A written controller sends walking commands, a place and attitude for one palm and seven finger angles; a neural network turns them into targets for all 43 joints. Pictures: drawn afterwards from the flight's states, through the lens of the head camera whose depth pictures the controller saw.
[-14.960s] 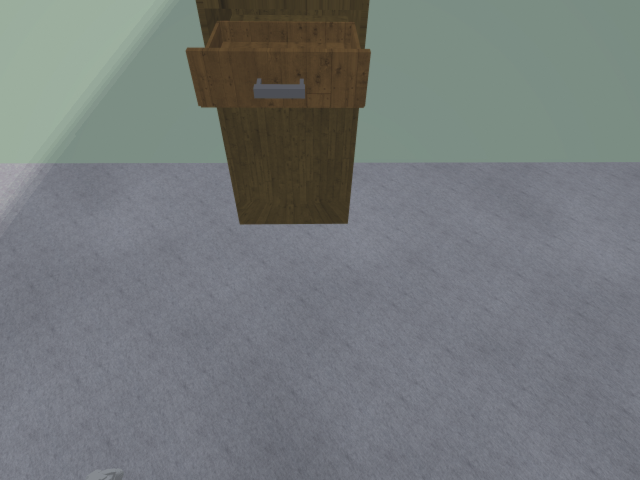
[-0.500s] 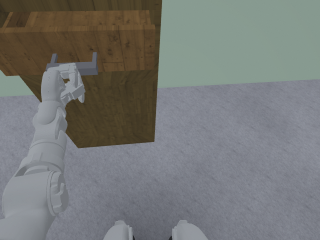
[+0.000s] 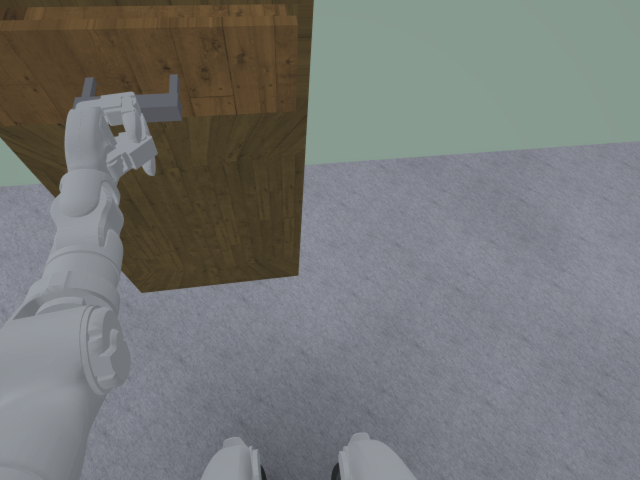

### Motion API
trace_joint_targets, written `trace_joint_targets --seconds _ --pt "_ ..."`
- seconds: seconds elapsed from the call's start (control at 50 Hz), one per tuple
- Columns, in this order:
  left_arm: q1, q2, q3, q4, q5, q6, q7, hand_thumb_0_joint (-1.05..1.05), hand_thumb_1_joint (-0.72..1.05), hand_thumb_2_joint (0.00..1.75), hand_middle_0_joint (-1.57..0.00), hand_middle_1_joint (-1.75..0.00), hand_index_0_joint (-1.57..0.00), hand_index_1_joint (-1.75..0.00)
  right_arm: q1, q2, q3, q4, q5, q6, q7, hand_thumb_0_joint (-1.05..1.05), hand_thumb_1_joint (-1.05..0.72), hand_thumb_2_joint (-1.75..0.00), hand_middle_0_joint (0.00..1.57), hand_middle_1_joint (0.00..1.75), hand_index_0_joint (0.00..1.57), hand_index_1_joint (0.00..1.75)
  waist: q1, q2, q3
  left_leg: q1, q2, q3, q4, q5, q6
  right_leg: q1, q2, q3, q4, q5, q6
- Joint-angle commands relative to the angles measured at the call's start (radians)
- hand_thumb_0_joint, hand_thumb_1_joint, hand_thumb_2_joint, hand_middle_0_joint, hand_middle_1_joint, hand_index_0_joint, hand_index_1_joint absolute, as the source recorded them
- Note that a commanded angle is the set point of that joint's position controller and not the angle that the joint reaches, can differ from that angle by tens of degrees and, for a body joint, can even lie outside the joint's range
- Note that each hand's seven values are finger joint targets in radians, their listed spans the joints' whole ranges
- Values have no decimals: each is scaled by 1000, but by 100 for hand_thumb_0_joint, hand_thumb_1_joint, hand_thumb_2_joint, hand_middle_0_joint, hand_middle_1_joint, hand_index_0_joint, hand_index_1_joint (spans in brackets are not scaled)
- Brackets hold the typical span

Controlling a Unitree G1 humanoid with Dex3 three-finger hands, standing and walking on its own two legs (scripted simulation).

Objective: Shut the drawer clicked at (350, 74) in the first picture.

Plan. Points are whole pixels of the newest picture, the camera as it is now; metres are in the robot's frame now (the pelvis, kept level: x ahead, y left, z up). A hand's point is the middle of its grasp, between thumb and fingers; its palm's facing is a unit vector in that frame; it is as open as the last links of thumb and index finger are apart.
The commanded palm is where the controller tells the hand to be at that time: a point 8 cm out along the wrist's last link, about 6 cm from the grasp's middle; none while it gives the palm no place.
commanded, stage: push the drawer shut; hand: left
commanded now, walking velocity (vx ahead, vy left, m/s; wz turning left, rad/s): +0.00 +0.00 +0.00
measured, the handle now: (131, 96) +0.59 +0.19 +0.09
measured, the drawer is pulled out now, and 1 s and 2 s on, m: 0.04 0.00 0.00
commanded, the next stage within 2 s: pull the fist back off the drawer in 0.52 s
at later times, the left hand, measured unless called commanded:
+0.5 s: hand (141, 117) +0.55 +0.18 +0.09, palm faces +0.05 -1.00 -0.03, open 3.2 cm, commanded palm +0.57 +0.21 +0.09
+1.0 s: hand (149, 118) +0.55 +0.17 +0.09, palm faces +0.07 -1.00 -0.04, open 3.3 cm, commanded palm +0.53 +0.19 +0.09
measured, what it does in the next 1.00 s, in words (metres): stands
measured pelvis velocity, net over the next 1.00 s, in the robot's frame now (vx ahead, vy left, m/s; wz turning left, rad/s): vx -0.03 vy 0.01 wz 0.01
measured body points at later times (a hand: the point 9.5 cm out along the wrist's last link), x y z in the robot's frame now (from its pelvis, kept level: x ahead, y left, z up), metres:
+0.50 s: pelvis -0.01 +0.00 -0.01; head +0.14 +0.03 +0.41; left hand +0.55 +0.23 +0.09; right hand -0.07 -0.25 -0.11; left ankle +0.02 +0.11 -0.68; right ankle -0.01 -0.12 -0.68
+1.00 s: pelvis -0.03 +0.01 -0.02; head +0.13 +0.04 +0.40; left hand +0.54 +0.22 +0.09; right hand -0.07 -0.24 -0.12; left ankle +0.02 +0.11 -0.68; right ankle -0.01 -0.12 -0.68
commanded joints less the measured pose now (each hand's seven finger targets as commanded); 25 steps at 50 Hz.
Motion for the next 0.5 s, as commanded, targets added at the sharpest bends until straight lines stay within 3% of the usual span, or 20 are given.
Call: trace_joint_targets --seconds 0.0,0.04,0.08,0.14,0.16,0.2,0.24,0.28,0.3,0.32,0.34,0.38,0.4,0.42,0.48 --pt "-586 272 18 -229 -8 -73 16 0 90 90 -140 -160 -140 -160 175 -181 -63 -37 -3 -13 -8 0 -90 -90 20 30 20 30 -42 113 -448 383 -41 -72 -73 327 20 72 39 34 -116 311 -2" --pt "-624 261 6 -199 -3 -70 19 0 90 90 -140 -160 -140 -160 183 -184 -62 -28 -7 -14 -9 0 -90 -90 20 30 20 30 -59 116 -448 395 -37 -80 -64 323 20 31 40 29 -114 289 -1" --pt "-680 298 18 -176 1 -61 25 0 90 90 -140 -160 -140 -160 193 -191 -57 -22 -11 -17 -12 0 -90 -90 20 30 20 30 -79 93 -425 339 -38 -79 -58 281 26 30 39 34 -118 263 3" --pt "-699 381 62 -145 16 -52 23 0 90 90 -140 -160 -140 -160 211 -200 -50 -27 -15 -17 -15 0 -90 -90 20 30 20 30 -77 104 -464 306 -40 -78 -44 286 30 50 38 39 -108 273 3" --pt "-714 364 40 -149 18 -50 17 0 90 90 -140 -160 -140 -160 209 -197 -49 -29 -15 -17 -15 0 -90 -90 20 30 20 30 -85 136 -475 319 -40 -78 -40 296 28 39 38 40 -107 278 2" --pt "-728 389 54 -131 19 -42 15 0 90 90 -140 -160 -140 -160 223 -200 -47 -26 -19 -15 -16 0 -90 -90 20 30 20 30 -90 142 -478 317 -36 -80 -33 308 28 31 40 37 -107 279 2" --pt "-736 391 50 -108 22 -33 9 0 90 90 -140 -160 -140 -160 233 -203 -44 -27 -21 -12 -14 0 -90 -90 20 30 20 30 -101 116 -479 292 -35 -79 -24 309 32 35 43 38 -105 289 6" --pt "-785 435 66 -134 34 -32 10 0 90 90 -140 -160 -140 -160 247 -207 -45 -26 -26 -7 -15 0 -90 -90 20 30 20 30 -99 169 -516 311 -32 -84 -20 320 29 27 43 35 -97 283 3" --pt "-779 420 54 -128 37 -28 9 0 90 90 -140 -160 -140 -160 250 -206 -44 -28 -27 -6 -12 0 -90 -90 20 30 20 30 -97 193 -522 333 -32 -89 -22 329 26 9 44 30 -98 276 0" --pt "-804 394 41 -140 33 -30 6 0 90 90 -140 -160 -140 -160 259 -204 -47 -24 -27 -5 -11 0 -90 -90 20 30 20 30 -113 181 -524 356 -28 -95 -15 347 28 -12 47 26 -96 284 1" --pt "-811 414 57 -114 34 -22 11 0 90 90 -140 -160 -140 -160 265 -209 -46 -17 -28 -2 -12 0 -90 -90 20 30 20 30 -117 161 -505 341 -25 -99 -18 324 28 -24 50 23 -104 257 4" --pt "-867 385 24 -118 35 -14 18 0 90 90 -140 -160 -140 -160 269 -208 -44 -6 -29 -5 -12 0 -90 -90 20 30 20 30 -137 185 -481 332 -25 -101 -16 292 29 -55 49 24 -113 223 3" --pt "-868 398 30 -101 39 -9 23 0 90 90 -140 -160 -140 -160 276 -212 -44 0 -30 -5 -13 0 -90 -90 20 30 20 30 -142 165 -470 317 -23 -104 -17 271 30 -62 49 22 -115 203 4" --pt "-904 402 25 -122 39 -13 26 0 90 90 -140 -160 -140 -160 280 -213 -41 4 -32 -9 -14 0 -90 -90 20 30 20 30 -149 203 -480 340 -22 -109 -17 281 29 -78 50 22 -111 206 1" --pt "-931 385 -4 -96 45 -5 32 0 90 90 -140 -160 -140 -160 280 -216 -36 10 -32 -18 -16 0 -90 -90 20 30 20 30 -163 212 -452 327 -19 -119 -23 220 27 -125 48 15 -113 148 0"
